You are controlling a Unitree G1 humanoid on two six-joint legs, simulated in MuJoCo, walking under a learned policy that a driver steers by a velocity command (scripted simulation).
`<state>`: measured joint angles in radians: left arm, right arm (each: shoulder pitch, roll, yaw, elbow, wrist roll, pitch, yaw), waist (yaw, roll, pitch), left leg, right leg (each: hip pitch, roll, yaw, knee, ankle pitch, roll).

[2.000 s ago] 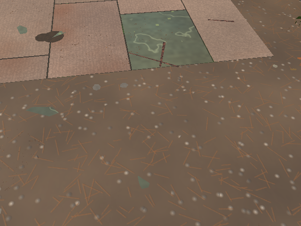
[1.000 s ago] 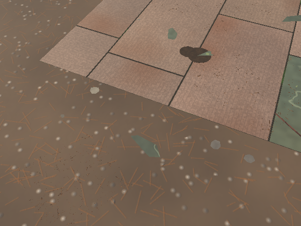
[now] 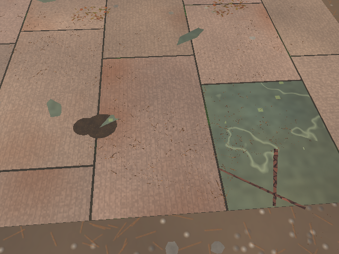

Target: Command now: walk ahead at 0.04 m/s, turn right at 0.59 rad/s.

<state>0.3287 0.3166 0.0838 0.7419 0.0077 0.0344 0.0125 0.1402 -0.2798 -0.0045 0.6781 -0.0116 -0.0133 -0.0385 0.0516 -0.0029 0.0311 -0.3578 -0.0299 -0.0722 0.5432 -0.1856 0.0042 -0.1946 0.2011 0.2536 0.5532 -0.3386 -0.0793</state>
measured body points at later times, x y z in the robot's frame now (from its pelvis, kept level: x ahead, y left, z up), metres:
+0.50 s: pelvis -0.01 +0.00 +0.01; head +0.00 -0.02 +0.46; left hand +0.14 +0.23 -0.10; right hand +0.03 -0.27 -0.12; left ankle +0.04 +0.11 -0.72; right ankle -0.04 -0.10 -0.73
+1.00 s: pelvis +0.06 +0.02 +0.02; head +0.06 +0.04 +0.47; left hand +0.20 +0.27 -0.11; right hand -0.03 -0.23 -0.11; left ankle +0.02 +0.11 -0.73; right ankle +0.03 -0.10 -0.67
